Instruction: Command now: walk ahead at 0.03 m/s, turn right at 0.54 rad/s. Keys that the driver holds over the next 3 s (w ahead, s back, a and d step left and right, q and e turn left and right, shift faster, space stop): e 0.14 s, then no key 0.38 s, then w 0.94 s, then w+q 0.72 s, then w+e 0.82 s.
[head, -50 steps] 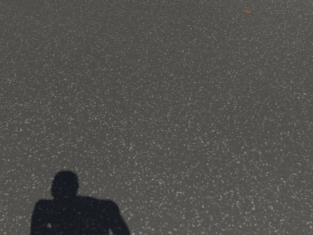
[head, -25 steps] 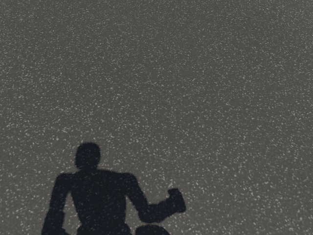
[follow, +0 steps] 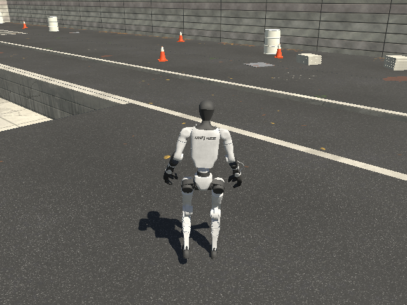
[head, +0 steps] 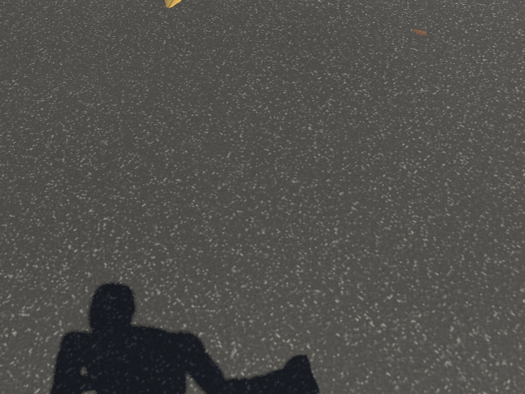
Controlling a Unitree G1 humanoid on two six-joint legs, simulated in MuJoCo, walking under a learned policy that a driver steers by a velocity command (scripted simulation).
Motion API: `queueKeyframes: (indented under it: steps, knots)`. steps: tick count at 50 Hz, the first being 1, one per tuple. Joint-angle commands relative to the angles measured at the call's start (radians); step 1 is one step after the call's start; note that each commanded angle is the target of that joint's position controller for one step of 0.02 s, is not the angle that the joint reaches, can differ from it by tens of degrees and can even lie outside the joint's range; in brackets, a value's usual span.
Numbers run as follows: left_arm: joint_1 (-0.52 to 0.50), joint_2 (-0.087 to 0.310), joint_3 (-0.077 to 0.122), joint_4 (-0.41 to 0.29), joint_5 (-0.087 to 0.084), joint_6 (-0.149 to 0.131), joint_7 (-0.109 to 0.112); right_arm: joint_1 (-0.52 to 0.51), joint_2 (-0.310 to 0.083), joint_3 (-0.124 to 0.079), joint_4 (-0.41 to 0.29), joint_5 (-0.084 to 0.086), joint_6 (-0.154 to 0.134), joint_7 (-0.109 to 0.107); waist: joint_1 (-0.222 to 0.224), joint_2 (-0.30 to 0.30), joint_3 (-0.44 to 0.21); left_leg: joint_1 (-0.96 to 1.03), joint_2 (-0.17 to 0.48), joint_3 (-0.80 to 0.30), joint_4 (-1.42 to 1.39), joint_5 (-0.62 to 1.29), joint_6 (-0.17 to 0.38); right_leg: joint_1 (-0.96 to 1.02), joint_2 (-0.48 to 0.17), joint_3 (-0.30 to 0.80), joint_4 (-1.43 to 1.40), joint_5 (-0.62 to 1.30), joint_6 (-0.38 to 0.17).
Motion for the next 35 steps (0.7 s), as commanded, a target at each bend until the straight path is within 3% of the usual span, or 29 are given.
queueKeyframes:
  steps: [1, 4, 9, 14, 17, 18, 19, 20, 21, 22, 24, 26, 28, 30, 32, 33, 34, 35]
  knots:
    - [0.0, 0.149, 0.038, -0.072, -0.026, -0.017, 0.019, -0.024, -0.102, -0.028, -0.076, -0.005, -0.005, -0.014, -0.01, -0.096, -0.177, -0.227, 0.008, -0.115, 0.091, 0.067, -0.006, 0.302, -0.254, 0.31, -0.186, 0.577, -0.192]
    - [-0.005, 0.159, 0.039, -0.09, -0.011, -0.007, 0.032, 0.014, -0.073, -0.023, -0.071, -0.002, -0.001, -0.017, -0.031, -0.133, -0.198, -0.141, -0.03, -0.104, 0.015, 0.149, -0.024, 0.248, -0.211, 0.284, -0.196, 0.579, -0.187]
    - [0.001, 0.173, 0.043, -0.104, -0.012, 0.006, 0.052, -0.009, -0.052, -0.011, -0.074, 0.002, -0.001, -0.015, -0.006, -0.159, -0.197, -0.073, -0.039, -0.117, -0.2, 0.201, -0.044, 0.223, -0.204, 0.321, -0.197, 0.38, -0.176]
    - [-0.003, 0.154, 0.027, -0.103, 0.001, 0.015, 0.041, -0.005, -0.064, -0.011, -0.078, 0.009, -0.009, 0.004, 0.017, -0.193, -0.166, 0.049, -0.039, -0.093, -0.342, 0.171, -0.023, 0.163, -0.206, 0.375, -0.177, 0.294, -0.172]
    - [-0.029, 0.126, 0.008, -0.101, -0.009, 0.021, 0.042, 0.054, -0.044, -0.006, -0.063, 0.005, -0.027, 0.02, -0.027, -0.176, -0.151, 0.198, -0.047, -0.063, -0.626, 0.334, 0.018, 0.136, -0.168, 0.378, -0.12, 0.282, -0.125]
    - [0.0, 0.106, 0.001, -0.095, -0.007, 0.019, 0.044, 0.068, -0.064, -0.008, -0.062, -0.008, -0.031, 0.023, -0.024, -0.141, -0.151, 0.283, -0.004, -0.101, -0.691, 0.442, 0.041, 0.094, -0.132, 0.364, -0.094, 0.193, -0.077]
    - [0.028, 0.063, -0.013, -0.098, 0.012, 0.013, 0.044, 0.086, -0.13, -0.017, -0.074, -0.032, -0.033, 0.02, 0.003, 0.017, -0.168, 0.36, 0.164, -0.268, -0.727, 0.606, 0.096, 0.019, -0.041, 0.276, 0.051, 0.017, -0.012]
    - [0.046, 0.06, -0.011, -0.122, 0.008, 0.004, 0.039, 0.043, -0.151, -0.017, -0.063, -0.041, -0.031, 0.02, 0.065, 0.21, -0.125, 0.285, 0.281, -0.401, -0.734, 0.713, 0.241, -0.045, 0.054, 0.16, 0.087, -0.224, 0.036]
    - [0.016, 0.115, 0.001, -0.111, 0.016, 0.0, 0.041, 0.003, -0.091, -0.002, -0.084, -0.039, -0.037, 0.021, 0.028, 0.201, -0.125, 0.232, 0.305, -0.428, -0.763, 0.653, 0.303, -0.005, 0.011, 0.144, 0.169, -0.288, 0.074]
    - [-0.014, 0.141, 0.014, -0.108, 0.005, 0.001, 0.042, -0.004, -0.077, 0.002, -0.085, -0.034, -0.042, 0.019, 0.011, 0.173, -0.113, 0.246, 0.268, -0.399, -0.759, 0.624, 0.288, -0.015, 0.006, 0.137, 0.217, -0.268, 0.085]
    - [-0.024, 0.111, 0.014, -0.096, 0.007, 0.015, 0.046, -0.006, -0.1, -0.001, -0.078, -0.014, -0.046, 0.014, -0.001, 0.147, -0.104, 0.288, 0.233, -0.346, -0.735, 0.667, 0.259, -0.045, -0.016, 0.13, 0.253, -0.261, 0.112]
    - [-0.003, 0.055, -0.003, -0.078, -0.001, 0.02, 0.04, -0.006, -0.092, 0.003, -0.065, -0.008, -0.039, 0.013, 0.006, 0.119, -0.11, 0.289, 0.187, -0.271, -0.7, 0.761, 0.235, 0.013, -0.024, 0.097, 0.181, -0.244, 0.124]
    - [0.017, 0.021, -0.013, -0.05, -0.01, 0.019, 0.035, 0.034, -0.083, 0.006, -0.045, 0.001, -0.026, 0.017, -0.007, 0.13, -0.133, 0.287, 0.135, -0.231, -0.719, 0.488, 0.214, 0.102, 0.001, 0.029, 0.023, -0.122, 0.118]
    - [0.009, 0.039, -0.007, -0.036, -0.011, 0.016, 0.029, 0.069, -0.105, 0.002, -0.036, 0.011, -0.013, 0.018, -0.023, 0.144, -0.085, 0.221, 0.11, -0.244, -0.75, 0.127, 0.197, 0.173, 0.041, -0.032, -0.085, -0.072, 0.091]
    - [0.041, 0.06, -0.003, -0.036, -0.01, 0.001, 0.03, 0.071, -0.095, 0.006, -0.038, 0.007, -0.02, 0.023, -0.008, 0.122, -0.06, 0.135, 0.11, -0.275, -0.735, -0.049, 0.176, 0.232, 0.0, 0.013, -0.069, -0.126, 0.034]
    - [0.081, 0.091, 0.005, -0.021, -0.005, -0.011, 0.029, 0.051, -0.061, 0.015, -0.052, 0.008, -0.032, 0.024, 0.003, 0.057, -0.051, 0.077, 0.069, -0.216, -0.679, -0.048, 0.149, 0.244, -0.036, 0.066, -0.072, -0.191, -0.009]
    - [0.139, 0.115, 0.017, -0.001, -0.008, -0.024, 0.023, 0.008, -0.038, 0.022, -0.072, 0.01, -0.046, 0.023, 0.023, -0.051, -0.025, 0.028, -0.012, -0.1, -0.556, -0.044, 0.108, 0.213, -0.084, 0.17, -0.14, -0.333, -0.065]
    - [0.207, 0.139, 0.022, 0.015, -0.011, -0.039, 0.019, -0.034, -0.022, 0.025, -0.095, 0.019, -0.064, 0.025, 0.051, -0.193, 0.007, -0.082, -0.071, -0.006, -0.368, 0.036, 0.071, 0.261, -0.195, 0.368, -0.276, -0.452, -0.139]
Next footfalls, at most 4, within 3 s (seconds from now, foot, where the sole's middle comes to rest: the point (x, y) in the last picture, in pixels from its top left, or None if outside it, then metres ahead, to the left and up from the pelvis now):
0.36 left None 0.09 0.14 -0.77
0.64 right None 0.01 -0.09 -0.77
1.00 left None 0.28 0.13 -0.77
1.56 right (354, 337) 0.57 -0.15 -0.77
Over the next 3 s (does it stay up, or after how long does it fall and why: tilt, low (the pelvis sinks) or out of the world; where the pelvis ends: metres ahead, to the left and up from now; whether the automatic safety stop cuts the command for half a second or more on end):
stays up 1.23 0.02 0.01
